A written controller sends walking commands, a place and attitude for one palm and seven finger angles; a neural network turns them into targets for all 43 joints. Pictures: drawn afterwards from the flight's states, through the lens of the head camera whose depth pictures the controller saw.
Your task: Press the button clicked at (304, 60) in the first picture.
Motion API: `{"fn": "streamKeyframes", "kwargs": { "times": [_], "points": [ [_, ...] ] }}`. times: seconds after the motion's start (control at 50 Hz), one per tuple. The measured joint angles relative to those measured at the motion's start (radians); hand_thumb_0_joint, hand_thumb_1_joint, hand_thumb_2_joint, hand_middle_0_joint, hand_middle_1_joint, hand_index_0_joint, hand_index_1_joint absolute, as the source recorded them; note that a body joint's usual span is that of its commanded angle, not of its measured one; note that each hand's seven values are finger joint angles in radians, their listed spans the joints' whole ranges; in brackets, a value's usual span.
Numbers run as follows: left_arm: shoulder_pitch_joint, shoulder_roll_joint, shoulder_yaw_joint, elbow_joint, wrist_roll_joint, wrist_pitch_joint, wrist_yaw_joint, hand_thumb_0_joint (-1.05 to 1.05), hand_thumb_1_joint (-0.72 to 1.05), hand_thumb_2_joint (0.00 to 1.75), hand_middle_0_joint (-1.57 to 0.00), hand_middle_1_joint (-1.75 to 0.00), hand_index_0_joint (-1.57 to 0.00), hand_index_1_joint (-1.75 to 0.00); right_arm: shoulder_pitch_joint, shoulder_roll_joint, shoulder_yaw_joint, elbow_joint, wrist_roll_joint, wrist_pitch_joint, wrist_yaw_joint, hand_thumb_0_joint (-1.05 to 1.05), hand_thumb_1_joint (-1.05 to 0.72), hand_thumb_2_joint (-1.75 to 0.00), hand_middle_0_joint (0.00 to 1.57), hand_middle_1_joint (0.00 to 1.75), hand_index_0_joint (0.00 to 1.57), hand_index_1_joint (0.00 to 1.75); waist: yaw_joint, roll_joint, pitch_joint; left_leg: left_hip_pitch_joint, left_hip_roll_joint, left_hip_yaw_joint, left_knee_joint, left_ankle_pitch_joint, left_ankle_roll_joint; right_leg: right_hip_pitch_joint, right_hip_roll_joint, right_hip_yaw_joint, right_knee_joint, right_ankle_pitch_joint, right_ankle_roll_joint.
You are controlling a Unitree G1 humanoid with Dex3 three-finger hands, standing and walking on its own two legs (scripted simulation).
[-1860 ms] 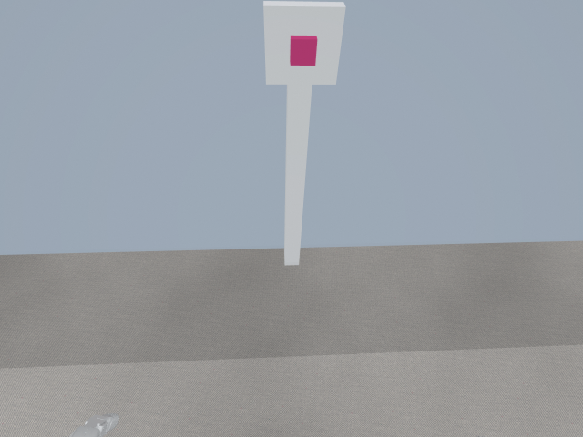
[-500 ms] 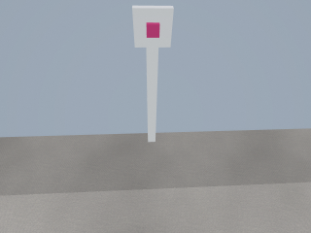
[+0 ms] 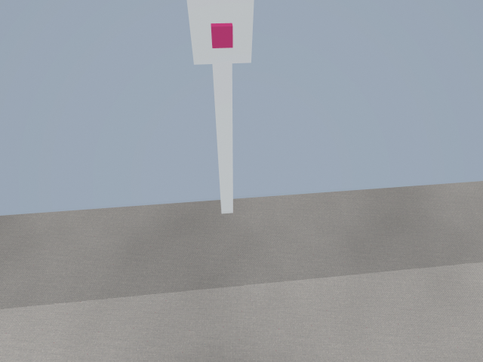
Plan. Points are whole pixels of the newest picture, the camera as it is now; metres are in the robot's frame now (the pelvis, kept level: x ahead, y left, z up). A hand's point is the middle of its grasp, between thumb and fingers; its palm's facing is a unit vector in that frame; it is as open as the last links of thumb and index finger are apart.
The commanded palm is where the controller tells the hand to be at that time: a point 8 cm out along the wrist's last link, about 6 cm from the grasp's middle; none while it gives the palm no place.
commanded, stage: walk to a spot facing it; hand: left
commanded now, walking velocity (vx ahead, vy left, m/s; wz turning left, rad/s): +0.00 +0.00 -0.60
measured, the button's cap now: (222, 35) +0.86 +0.12 +0.13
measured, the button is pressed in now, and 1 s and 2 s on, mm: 0 0 0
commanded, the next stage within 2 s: none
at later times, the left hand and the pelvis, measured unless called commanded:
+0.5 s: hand out of the picture +0.05 +0.17 -0.16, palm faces -0.18 -0.96 -0.23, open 7.4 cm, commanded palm none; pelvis -0.02 -0.02 +0.00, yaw -15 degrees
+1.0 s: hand out of the picture +0.14 +0.23 -0.17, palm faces -0.49 -0.85 -0.20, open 7.4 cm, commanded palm none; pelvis -0.03 +0.08 +0.00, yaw -34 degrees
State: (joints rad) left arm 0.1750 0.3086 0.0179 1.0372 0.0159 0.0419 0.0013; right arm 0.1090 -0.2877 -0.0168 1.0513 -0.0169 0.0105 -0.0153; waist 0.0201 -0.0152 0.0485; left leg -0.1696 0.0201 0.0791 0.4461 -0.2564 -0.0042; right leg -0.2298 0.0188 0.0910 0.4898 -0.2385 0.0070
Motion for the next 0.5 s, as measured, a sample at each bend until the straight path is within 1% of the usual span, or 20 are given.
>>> {"fn": "streamKeyframes", "kwargs": {
  "times": [0.04,0.06,0.12,0.14,0.16,0.18,0.2,0.22,0.24,0.26,0.3,0.34,0.4,0.5],
  "points": [
    [0.012,-0.012,0.004,-0.017,0.002,0.010,-0.005,0.00,0.90,0.90,-0.20,-0.30,-0.20,-0.30,0.008,0.020,-0.005,-0.020,-0.001,0.006,0.000,0.00,-0.91,-0.90,0.20,0.30,0.20,0.30,0.001,-0.008,0.012,-0.016,0.003,0.022,0.033,-0.017,0.000,-0.039,0.004,0.011,0.063,-0.020,-0.001],
    [0.017,-0.018,0.007,-0.025,0.002,0.015,-0.008,0.00,0.90,0.90,-0.20,-0.30,-0.20,-0.30,0.011,0.029,-0.007,-0.028,-0.001,0.008,0.001,0.00,-0.91,-0.90,0.20,0.30,0.20,0.30,0.004,-0.012,0.020,-0.021,0.005,0.036,0.050,-0.026,0.000,-0.063,0.001,0.001,0.111,-0.034,0.000],
    [0.036,-0.044,0.017,-0.047,0.003,0.027,-0.015,0.00,0.90,0.90,-0.20,-0.30,-0.20,-0.30,0.023,0.049,-0.015,-0.045,-0.003,0.013,0.004,0.00,-0.91,-0.90,0.20,0.30,0.20,0.30,0.012,-0.009,0.042,-0.028,0.024,0.076,0.099,-0.054,-0.007,-0.111,-0.012,-0.051,0.259,-0.157,0.006],
    [0.044,-0.055,0.019,-0.054,0.003,0.027,-0.018,0.00,0.90,0.90,-0.20,-0.30,-0.20,-0.30,0.028,0.051,-0.018,-0.049,-0.005,0.015,0.004,0.00,-0.91,-0.90,0.20,0.30,0.20,0.30,0.014,0.001,0.046,-0.033,0.035,0.086,0.121,-0.067,-0.012,-0.108,-0.016,-0.069,0.263,-0.165,0.005],
    [0.056,-0.065,0.021,-0.063,0.005,0.023,-0.021,0.00,0.90,0.90,-0.20,-0.30,-0.20,-0.30,0.035,0.050,-0.021,-0.052,-0.005,0.019,0.005,0.00,-0.91,-0.90,0.20,0.30,0.20,0.30,0.017,0.012,0.046,-0.046,0.049,0.093,0.155,-0.085,-0.021,-0.094,-0.020,-0.084,0.229,-0.129,0.004],
    [0.067,-0.074,0.022,-0.072,0.009,0.014,-0.022,0.00,0.90,0.90,-0.20,-0.30,-0.20,-0.30,0.039,0.049,-0.025,-0.055,-0.003,0.025,0.006,0.00,-0.91,-0.90,0.20,0.30,0.20,0.30,0.018,0.025,0.043,-0.075,0.068,0.092,0.213,-0.108,-0.026,-0.089,-0.012,-0.089,0.202,-0.083,-0.008],
    [0.072,-0.084,0.021,-0.077,0.011,0.005,-0.019,0.00,0.90,0.90,-0.20,-0.30,-0.20,-0.30,0.039,0.047,-0.030,-0.057,-0.002,0.034,0.005,0.00,-0.91,-0.90,0.20,0.30,0.20,0.30,0.015,0.040,0.046,-0.118,0.073,0.059,0.304,-0.166,-0.032,-0.101,0.002,-0.094,0.214,-0.083,-0.029],
    [0.075,-0.093,0.019,-0.081,0.010,0.000,-0.014,0.00,0.90,0.90,-0.20,-0.30,-0.20,-0.30,0.038,0.047,-0.034,-0.058,0.000,0.043,0.004,0.00,-0.91,-0.90,0.20,0.30,0.20,0.30,0.011,0.048,0.051,-0.162,0.061,0.016,0.401,-0.210,-0.035,-0.103,0.011,-0.098,0.216,-0.092,-0.048],
    [0.079,-0.102,0.019,-0.085,0.009,-0.002,-0.010,0.00,0.90,0.90,-0.20,-0.30,-0.20,-0.30,0.039,0.047,-0.037,-0.058,0.001,0.049,0.004,0.00,-0.91,-0.90,0.20,0.30,0.20,0.30,0.010,0.052,0.053,-0.200,0.049,-0.016,0.484,-0.224,-0.035,-0.099,0.017,-0.098,0.201,-0.093,-0.061],
    [0.085,-0.110,0.020,-0.089,0.007,-0.002,-0.007,0.00,0.90,0.90,-0.20,-0.30,-0.20,-0.30,0.039,0.048,-0.039,-0.058,0.002,0.052,0.005,0.00,-0.91,-0.90,0.20,0.30,0.20,0.30,0.013,0.050,0.053,-0.233,0.039,-0.036,0.550,-0.216,-0.036,-0.092,0.023,-0.093,0.175,-0.084,-0.069],
    [0.095,-0.120,0.021,-0.095,0.003,-0.002,-0.004,0.00,0.90,0.90,-0.20,-0.30,-0.20,-0.30,0.034,0.050,-0.042,-0.061,0.001,0.053,0.008,0.00,-0.91,-0.90,0.20,0.30,0.20,0.30,0.019,0.041,0.052,-0.281,0.030,-0.057,0.633,-0.164,-0.042,-0.078,0.034,-0.073,0.110,-0.041,-0.072],
    [0.105,-0.125,0.022,-0.098,0.000,-0.005,-0.004,0.00,0.90,0.90,-0.20,-0.30,-0.20,-0.30,0.029,0.050,-0.045,-0.069,0.000,0.050,0.009,0.00,-0.91,-0.90,0.20,0.30,0.20,0.30,0.019,0.031,0.048,-0.309,0.027,-0.071,0.662,-0.115,-0.051,-0.068,0.043,-0.049,0.049,0.001,-0.073],
    [0.113,-0.128,0.025,-0.100,-0.001,-0.008,-0.005,0.00,0.90,0.90,-0.20,-0.30,-0.20,-0.30,0.022,0.045,-0.050,-0.083,-0.002,0.045,0.005,0.00,-0.91,-0.90,0.20,0.30,0.20,0.30,0.018,0.020,0.036,-0.323,0.026,-0.091,0.654,-0.078,-0.063,-0.063,0.056,-0.015,-0.012,0.046,-0.071],
    [0.111,-0.123,0.034,-0.105,0.002,-0.010,-0.004,0.00,0.90,0.90,-0.21,-0.30,-0.20,-0.30,0.010,0.031,-0.056,-0.096,-0.003,0.044,-0.006,0.00,-0.91,-0.90,0.20,0.30,0.20,0.30,0.021,0.018,0.014,-0.298,0.023,-0.115,0.588,-0.094,-0.073,-0.067,0.080,0.038,-0.049,0.081,-0.059]
  ]
}}
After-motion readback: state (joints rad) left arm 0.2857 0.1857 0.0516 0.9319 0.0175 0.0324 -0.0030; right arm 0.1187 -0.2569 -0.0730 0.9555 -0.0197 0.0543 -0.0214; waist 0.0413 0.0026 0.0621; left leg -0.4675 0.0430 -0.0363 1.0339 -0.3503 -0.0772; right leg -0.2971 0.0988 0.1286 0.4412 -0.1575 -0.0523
